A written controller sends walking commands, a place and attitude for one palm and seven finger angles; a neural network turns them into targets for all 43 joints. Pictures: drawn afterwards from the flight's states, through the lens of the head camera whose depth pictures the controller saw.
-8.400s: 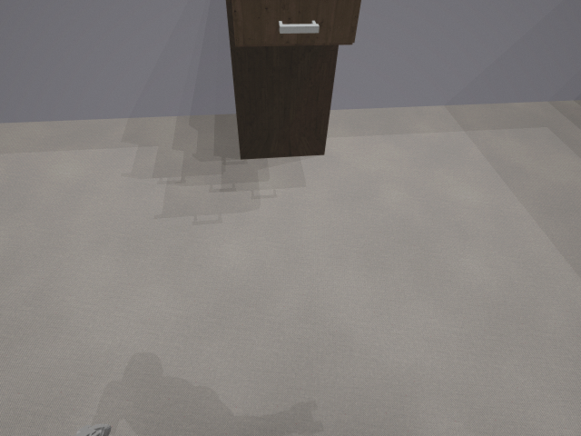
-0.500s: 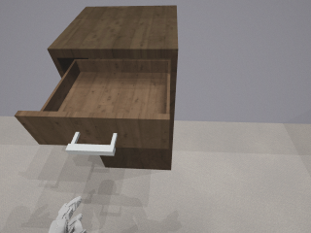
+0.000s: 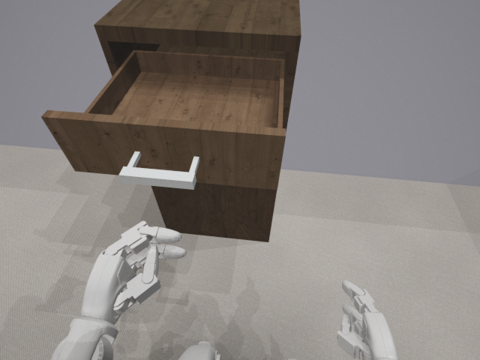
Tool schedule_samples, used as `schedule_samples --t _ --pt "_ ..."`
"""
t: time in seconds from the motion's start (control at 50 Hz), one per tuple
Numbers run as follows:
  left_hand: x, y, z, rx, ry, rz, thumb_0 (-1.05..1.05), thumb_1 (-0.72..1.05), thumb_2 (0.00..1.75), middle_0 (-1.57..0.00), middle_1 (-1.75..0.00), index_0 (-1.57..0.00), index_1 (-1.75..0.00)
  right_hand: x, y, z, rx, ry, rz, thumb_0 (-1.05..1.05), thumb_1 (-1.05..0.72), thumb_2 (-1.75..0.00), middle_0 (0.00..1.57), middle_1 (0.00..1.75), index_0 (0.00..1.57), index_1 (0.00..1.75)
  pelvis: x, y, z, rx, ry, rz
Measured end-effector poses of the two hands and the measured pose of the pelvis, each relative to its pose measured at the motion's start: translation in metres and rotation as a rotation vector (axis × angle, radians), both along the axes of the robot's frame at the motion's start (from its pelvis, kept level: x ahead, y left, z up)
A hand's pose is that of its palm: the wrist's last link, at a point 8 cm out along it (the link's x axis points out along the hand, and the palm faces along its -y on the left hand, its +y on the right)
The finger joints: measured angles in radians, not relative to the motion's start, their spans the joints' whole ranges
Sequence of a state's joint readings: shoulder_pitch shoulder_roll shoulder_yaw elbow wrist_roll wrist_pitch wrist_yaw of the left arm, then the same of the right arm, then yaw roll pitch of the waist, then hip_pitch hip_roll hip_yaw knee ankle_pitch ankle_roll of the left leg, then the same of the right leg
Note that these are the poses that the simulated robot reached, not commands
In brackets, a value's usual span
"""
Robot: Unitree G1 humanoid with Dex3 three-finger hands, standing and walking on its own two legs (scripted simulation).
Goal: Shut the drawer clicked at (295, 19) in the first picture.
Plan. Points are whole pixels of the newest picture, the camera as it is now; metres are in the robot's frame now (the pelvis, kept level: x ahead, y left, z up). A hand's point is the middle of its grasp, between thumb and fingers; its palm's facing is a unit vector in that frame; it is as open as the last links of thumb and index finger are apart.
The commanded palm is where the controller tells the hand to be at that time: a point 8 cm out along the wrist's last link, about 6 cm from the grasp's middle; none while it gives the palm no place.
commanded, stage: raise the hand and make a fist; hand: left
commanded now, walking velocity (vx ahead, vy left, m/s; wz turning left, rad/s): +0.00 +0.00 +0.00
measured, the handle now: (162, 168) +0.41 +0.18 +0.09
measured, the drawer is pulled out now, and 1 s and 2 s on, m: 0.29 0.29 0.29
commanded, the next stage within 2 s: bring the fist close to the handle in 1.24 s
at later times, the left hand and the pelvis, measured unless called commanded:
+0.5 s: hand (136, 254) +0.23 +0.15 +0.14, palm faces -0.02 -1.00 -0.05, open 3.1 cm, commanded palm +0.20 +0.20 +0.15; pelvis +0.03 +0.02 +0.02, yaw -1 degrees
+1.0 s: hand (129, 232) +0.23 +0.15 +0.19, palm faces -0.03 -1.00 -0.08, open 3.3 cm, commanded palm +0.19 +0.20 +0.19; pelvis +0.04 +0.01 +0.04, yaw +0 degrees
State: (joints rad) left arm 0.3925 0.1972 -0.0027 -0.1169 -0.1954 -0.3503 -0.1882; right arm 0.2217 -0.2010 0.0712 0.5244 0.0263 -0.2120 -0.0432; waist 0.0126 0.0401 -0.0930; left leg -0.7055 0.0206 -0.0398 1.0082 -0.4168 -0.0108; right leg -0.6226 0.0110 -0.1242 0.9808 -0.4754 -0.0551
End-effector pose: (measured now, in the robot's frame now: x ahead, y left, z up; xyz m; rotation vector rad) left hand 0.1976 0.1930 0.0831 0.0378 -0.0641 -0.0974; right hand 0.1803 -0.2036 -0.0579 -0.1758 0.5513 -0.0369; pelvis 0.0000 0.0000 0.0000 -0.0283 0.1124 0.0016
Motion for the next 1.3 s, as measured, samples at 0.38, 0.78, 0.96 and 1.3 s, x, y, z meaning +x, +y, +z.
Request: schedule_samples --t 0.38,0.78,0.96,1.3 --pt "0.005 0.011 0.038 0.006 0.049 0.054 0.02 0.90 0.90 -1.07 -1.24 -1.07 -1.24 -0.014 -0.027 0.019 -0.077 0.041 -0.110 0.01 -0.91 -0.90 0.20 0.30 0.20 0.30 0.026 0.020 0.021 0.013 -0.030 -0.029" --pt "0.007 0.012 0.093 0.033 -0.007 0.063 0.02 0.90 0.90 -1.38 -1.58 -1.38 -1.58 0.052 0.021 0.050 0.038 -0.108 0.036 0.01 -0.90 -0.90 0.20 0.30 0.20 0.30 0.043 0.016 0.037 0.016 -0.100 -0.012" --pt "0.010 0.014 0.108 0.043 -0.024 0.075 0.02 0.90 0.90 -1.40 -1.60 -1.40 -1.60 0.038 0.001 0.045 0.021 -0.071 0.006 0.01 -0.90 -0.90 0.20 0.30 0.20 0.30 0.041 0.008 0.042 0.021 -0.121 -0.009" --pt "0.007 0.014 0.106 0.054 -0.021 0.094 0.02 0.90 0.90 -1.40 -1.60 -1.40 -1.60 0.028 -0.030 0.048 -0.004 -0.101 -0.043 0.01 -0.91 -0.90 0.20 0.30 0.20 0.30 0.041 -0.006 0.045 0.026 -0.131 -0.012"
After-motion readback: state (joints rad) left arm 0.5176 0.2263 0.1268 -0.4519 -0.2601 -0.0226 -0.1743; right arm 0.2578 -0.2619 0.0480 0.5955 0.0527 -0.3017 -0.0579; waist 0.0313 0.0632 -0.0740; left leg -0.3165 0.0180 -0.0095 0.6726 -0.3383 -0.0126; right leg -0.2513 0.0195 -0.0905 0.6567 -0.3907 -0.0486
